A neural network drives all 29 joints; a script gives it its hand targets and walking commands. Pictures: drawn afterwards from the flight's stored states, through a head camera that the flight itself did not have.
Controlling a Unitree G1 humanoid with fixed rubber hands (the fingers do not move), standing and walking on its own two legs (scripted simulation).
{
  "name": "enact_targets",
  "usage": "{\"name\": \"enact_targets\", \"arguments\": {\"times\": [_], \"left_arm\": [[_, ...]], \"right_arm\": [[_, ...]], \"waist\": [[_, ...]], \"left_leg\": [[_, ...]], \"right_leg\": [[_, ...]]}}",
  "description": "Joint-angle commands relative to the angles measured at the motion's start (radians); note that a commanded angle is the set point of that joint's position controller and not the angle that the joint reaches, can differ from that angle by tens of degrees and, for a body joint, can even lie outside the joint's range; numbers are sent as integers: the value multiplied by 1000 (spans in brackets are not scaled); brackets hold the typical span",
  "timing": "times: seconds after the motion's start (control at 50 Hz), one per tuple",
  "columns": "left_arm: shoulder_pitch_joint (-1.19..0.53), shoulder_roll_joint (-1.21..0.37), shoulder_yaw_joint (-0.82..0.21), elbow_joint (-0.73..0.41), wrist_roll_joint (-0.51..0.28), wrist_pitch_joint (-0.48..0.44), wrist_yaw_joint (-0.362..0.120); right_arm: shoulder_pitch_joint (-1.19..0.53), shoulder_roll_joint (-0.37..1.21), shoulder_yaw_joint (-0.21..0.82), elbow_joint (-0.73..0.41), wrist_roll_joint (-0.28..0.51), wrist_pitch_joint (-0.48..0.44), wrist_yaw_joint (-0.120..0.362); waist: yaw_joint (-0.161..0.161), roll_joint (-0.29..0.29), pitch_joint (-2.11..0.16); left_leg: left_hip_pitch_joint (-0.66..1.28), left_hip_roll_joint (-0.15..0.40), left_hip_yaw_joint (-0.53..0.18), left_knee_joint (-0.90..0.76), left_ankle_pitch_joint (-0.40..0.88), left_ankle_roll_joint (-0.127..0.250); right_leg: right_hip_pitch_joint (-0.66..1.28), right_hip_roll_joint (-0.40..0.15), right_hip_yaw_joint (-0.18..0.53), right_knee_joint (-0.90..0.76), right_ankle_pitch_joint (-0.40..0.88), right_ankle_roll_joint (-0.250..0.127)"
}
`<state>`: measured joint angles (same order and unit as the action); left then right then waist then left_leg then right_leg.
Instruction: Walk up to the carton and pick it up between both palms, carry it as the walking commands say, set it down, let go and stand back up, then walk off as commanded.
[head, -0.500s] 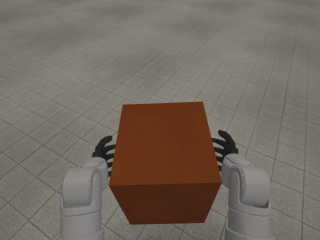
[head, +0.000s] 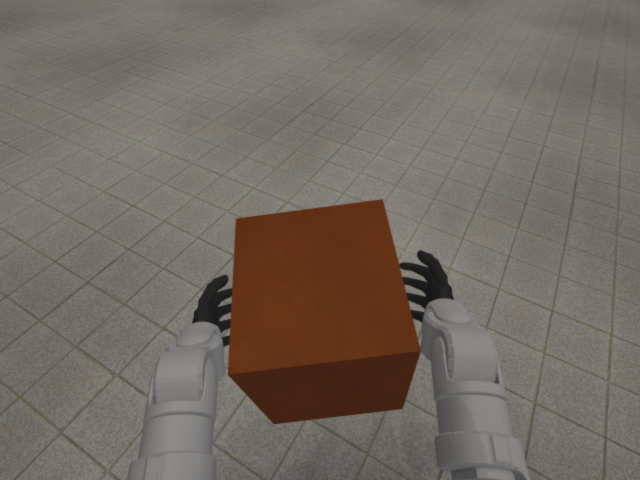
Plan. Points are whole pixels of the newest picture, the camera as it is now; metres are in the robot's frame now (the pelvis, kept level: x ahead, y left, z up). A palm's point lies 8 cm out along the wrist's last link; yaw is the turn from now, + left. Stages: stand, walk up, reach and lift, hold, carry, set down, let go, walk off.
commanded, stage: hold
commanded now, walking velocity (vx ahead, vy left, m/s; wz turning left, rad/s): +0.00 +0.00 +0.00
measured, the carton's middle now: (324, 319) +0.35 -0.01 -0.01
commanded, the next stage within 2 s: set down in 0.08 s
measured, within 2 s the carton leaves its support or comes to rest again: neither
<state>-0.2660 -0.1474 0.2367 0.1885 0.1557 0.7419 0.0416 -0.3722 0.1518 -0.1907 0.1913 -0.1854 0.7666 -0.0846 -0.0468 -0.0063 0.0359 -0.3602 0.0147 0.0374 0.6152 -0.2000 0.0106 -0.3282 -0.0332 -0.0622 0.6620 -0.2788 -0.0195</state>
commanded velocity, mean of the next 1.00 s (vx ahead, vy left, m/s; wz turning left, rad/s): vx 0.00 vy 0.00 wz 0.00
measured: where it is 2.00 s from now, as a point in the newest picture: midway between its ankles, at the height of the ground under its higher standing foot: outside the picture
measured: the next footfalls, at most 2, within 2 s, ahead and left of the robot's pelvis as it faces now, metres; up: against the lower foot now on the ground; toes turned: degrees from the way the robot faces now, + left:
none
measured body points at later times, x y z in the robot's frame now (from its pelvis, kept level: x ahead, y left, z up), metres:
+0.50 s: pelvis +0.00 +0.00 +0.00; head +0.00 +0.01 +0.45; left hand +0.31 +0.14 -0.02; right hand +0.32 -0.15 +0.01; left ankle +0.08 +0.12 -0.72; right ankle +0.05 -0.11 -0.72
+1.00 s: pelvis +0.03 +0.02 -0.01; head +0.16 +0.02 +0.42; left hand +0.35 +0.15 -0.10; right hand +0.36 -0.15 -0.07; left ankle +0.08 +0.12 -0.72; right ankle +0.05 -0.11 -0.72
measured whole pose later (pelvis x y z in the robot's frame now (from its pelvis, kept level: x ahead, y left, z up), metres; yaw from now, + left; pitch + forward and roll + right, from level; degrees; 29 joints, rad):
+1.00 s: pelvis +0.03 +0.02 -0.01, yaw -3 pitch +11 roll -1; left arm -0.33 -0.17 0.40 0.54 0.26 0.21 0.01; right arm -0.42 0.19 -0.33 0.58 -0.24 0.19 -0.03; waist -0.05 -0.02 0.11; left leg -0.63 0.01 0.04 0.71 -0.26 0.01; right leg -0.59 -0.01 -0.01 0.70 -0.30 0.00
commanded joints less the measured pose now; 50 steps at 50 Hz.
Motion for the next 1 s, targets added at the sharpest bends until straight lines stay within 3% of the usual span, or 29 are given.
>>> {"name": "enact_targets", "arguments": {"times": [0.0,0.1,0.14,0.18,0.2,0.24,0.26,0.28,0.32,0.34,0.36,0.42,0.44,0.46,0.48,0.52,0.54,0.56,0.6,0.68,0.7,0.76,0.78,0.84,0.86,0.92,0.94,0.96,0.98], "left_arm": [[-697,-893,-658,-200,-232,-40,-178],[-564,-880,-653,-133,-172,-45,-210],[-652,-890,-655,-160,-193,-73,-226],[-635,-919,-606,-43,-168,-84,-235],[-698,-877,-584,-72,-167,-97,-235],[-661,-886,-533,2,-103,-102,-236],[-677,-869,-493,70,-78,-113,-234],[-801,-903,-517,13,-120,-140,-246],[-895,-911,-478,38,-115,-201,-262],[-898,-928,-497,53,-127,-209,-264],[-791,-918,-424,139,-82,-211,-260],[-952,-945,-419,151,-64,-244,-266],[-902,-902,-375,204,-42,-256,-268],[-874,-901,-335,215,-15,-261,-261],[-911,-899,-337,228,-10,-275,-264],[-914,-902,-338,200,-14,-304,-247],[-888,-912,-324,239,4,-310,-244],[-865,-900,-313,243,20,-320,-236],[-793,-863,-280,265,52,-335,-226],[-809,-776,-291,223,50,-388,-200],[-730,-775,-263,249,73,-399,-202],[-600,-770,-266,310,83,-429,-190],[-602,-753,-269,286,88,-458,-181],[-566,-733,-318,272,69,-531,-172],[-557,-697,-317,270,67,-554,-163],[-549,-704,-356,267,82,-635,-139],[-471,-679,-327,317,78,-666,-129],[-549,-648,-417,275,22,-704,-111],[-534,-630,-424,258,16,-718,-97]], "right_arm": [[-418,941,634,33,259,-59,306],[-418,1034,616,39,220,-51,310],[-414,1047,602,44,208,-73,312],[-500,1034,603,46,204,-92,315],[-528,1048,597,78,212,-100,320],[-429,998,501,230,133,-95,327],[-497,1035,482,269,143,-115,337],[-499,1035,476,266,133,-134,340],[-612,1054,484,278,119,-179,341],[-571,1068,464,299,120,-197,339],[-557,1079,443,364,118,-187,347],[-631,1034,359,419,101,-250,356],[-631,1021,351,428,82,-255,351],[-650,1022,358,448,80,-258,358],[-710,1034,337,459,86,-277,359],[-641,996,280,537,65,-299,367],[-732,991,313,445,73,-330,363],[-632,972,264,545,38,-325,364],[-631,951,261,526,18,-338,363],[-453,895,196,611,-18,-378,353],[-504,904,239,560,-2,-399,349],[-376,857,215,559,-59,-424,320],[-418,850,268,524,-27,-459,320],[-333,844,280,525,-45,-515,284],[-365,862,314,504,-26,-531,284],[-352,764,307,519,-45,-633,263],[-417,761,385,449,2,-663,253],[-398,692,359,438,9,-695,235],[-374,673,387,440,23,-713,220]], "waist": [[85,20,-485],[133,-5,-442],[111,-20,-478],[132,-73,-445],[159,-36,-406],[122,-30,-326],[155,-25,-315],[114,-39,-343],[140,-92,-366],[99,-63,-355],[144,-96,-331],[107,7,-327],[101,-66,-265],[161,-6,-246],[155,-28,-296],[110,-19,-318],[160,41,-338],[125,19,-299],[158,25,-280],[87,33,-259],[148,55,-282],[72,-31,-285],[156,39,-360],[90,-9,-441],[138,3,-463],[132,70,-602],[192,45,-678],[106,20,-739],[146,34,-738]], "left_leg": [[380,-90,-91,-136,118,-32],[403,-98,-99,-139,137,7],[388,-111,-98,-123,83,16],[386,-110,-89,-104,64,22],[321,-106,-91,-102,18,25],[357,-99,-92,-99,-2,26],[334,-103,-90,-87,-65,31],[339,-96,-88,-76,-75,30],[267,-113,-72,-17,-97,35],[264,-93,-102,-29,-84,33],[266,-92,-100,-30,-75,50],[240,-91,-103,-16,-171,27],[204,-91,-110,-36,-199,34],[159,-91,-106,-33,-186,38],[220,-88,-107,-28,-197,37],[228,-69,-131,-36,-201,19],[179,-87,-114,-28,-204,17],[143,-76,-128,-39,-153,19],[114,-87,-112,-30,-137,23],[69,-73,-123,-3,-48,15],[50,-87,-119,5,10,20],[7,-95,-121,30,102,20],[2,-100,-122,37,181,23],[-19,-97,-137,88,294,33],[-36,-103,-130,105,307,33],[-47,-107,-143,158,491,6],[-57,-114,-149,179,514,22],[-7,-99,-159,207,524,17],[-29,-102,-149,208,569,11]], "right_leg": [[200,58,187,-241,133,-23],[153,87,171,-223,141,-14],[151,83,187,-218,90,-10],[92,77,192,-222,37,-3],[108,64,200,-204,15,-8],[11,79,184,-216,-63,-15],[13,73,198,-217,-136,-19],[-4,76,207,-217,-158,-28],[-4,75,223,-214,-211,-20],[-21,77,226,-188,-168,-25],[-25,80,212,-187,-172,-9],[-60,84,206,-163,-235,-29],[-53,86,190,-164,-238,-16],[-45,80,206,-154,-246,-33],[-91,97,192,-154,-274,-17],[-129,101,177,-124,-232,-25],[-100,97,197,-114,-215,-34],[-120,106,180,-107,-164,-29],[-116,107,190,-99,-137,-28],[-181,98,193,-93,-41,-31],[-162,100,201,-83,13,-29],[-157,115,198,-68,135,-6],[-140,107,211,-42,193,-20],[-204,122,224,6,321,-1],[-199,120,231,21,332,-3],[-286,141,221,81,437,-17],[-285,144,230,113,472,-6],[-334,174,175,155,426,16],[-339,165,196,149,473,7]]}}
